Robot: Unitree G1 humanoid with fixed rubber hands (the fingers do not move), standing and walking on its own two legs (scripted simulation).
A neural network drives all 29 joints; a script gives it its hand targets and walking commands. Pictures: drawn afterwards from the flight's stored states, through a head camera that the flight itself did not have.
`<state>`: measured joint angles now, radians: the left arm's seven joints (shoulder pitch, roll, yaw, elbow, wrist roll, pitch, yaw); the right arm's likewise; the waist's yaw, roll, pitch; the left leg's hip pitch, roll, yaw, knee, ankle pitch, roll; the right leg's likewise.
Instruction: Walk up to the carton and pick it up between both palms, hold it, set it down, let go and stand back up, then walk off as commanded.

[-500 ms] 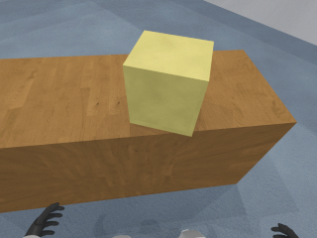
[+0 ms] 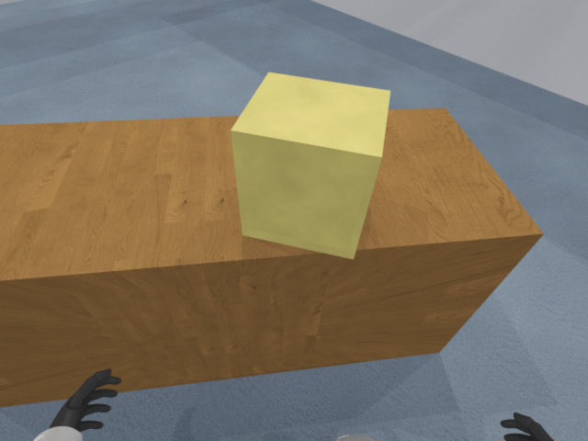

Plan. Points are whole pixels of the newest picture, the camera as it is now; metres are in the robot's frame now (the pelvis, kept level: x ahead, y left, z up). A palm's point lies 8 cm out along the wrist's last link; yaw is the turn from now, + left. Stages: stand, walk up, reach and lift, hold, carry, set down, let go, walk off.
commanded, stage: walk up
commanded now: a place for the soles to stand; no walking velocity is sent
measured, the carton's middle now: (311, 167) +0.58 -0.03 +0.04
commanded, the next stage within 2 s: none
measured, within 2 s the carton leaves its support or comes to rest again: neither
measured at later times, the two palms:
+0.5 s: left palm out of the picture +0.10 +0.23 -0.07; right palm out of the picture +0.15 -0.41 -0.06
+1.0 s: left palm (131, 392) +0.21 +0.24 -0.07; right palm (564, 390) +0.20 -0.39 -0.05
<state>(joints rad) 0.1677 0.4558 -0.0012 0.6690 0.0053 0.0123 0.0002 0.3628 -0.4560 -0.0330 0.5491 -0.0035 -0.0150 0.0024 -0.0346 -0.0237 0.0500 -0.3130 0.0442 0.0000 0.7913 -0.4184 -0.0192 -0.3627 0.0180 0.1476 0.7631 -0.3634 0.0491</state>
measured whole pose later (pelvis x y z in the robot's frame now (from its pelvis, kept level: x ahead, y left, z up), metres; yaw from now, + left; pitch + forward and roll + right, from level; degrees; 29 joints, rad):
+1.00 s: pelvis +0.09 -0.07 +0.00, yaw +1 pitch -4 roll +0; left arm 0.23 0.43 0.00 0.63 0.01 0.03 -0.01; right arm 0.35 -0.45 -0.04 0.56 0.00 -0.02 -0.02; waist 0.00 -0.02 0.09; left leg -0.36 0.04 -0.01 0.78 -0.40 -0.01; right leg -0.30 0.01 0.12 0.75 -0.39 0.04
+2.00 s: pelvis +0.09 -0.07 +0.00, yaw +2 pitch -4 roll +0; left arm 0.17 0.43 0.00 0.69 0.01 0.03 -0.01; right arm 0.34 -0.45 -0.03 0.56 0.00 -0.03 -0.01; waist 0.00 -0.01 0.05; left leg -0.35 0.04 -0.02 0.74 -0.33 -0.02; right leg -0.30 0.01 0.12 0.75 -0.40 0.04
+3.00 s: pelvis +0.08 -0.06 +0.02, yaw +2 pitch -4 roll -1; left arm 0.09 0.37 0.00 0.42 -0.05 0.04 -0.08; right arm 0.18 -0.06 -0.04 0.54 -0.05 -0.28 -0.17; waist 0.00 -0.04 0.07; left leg -0.29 0.04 -0.01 0.61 -0.24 -0.03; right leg -0.23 0.00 0.12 0.59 -0.29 0.05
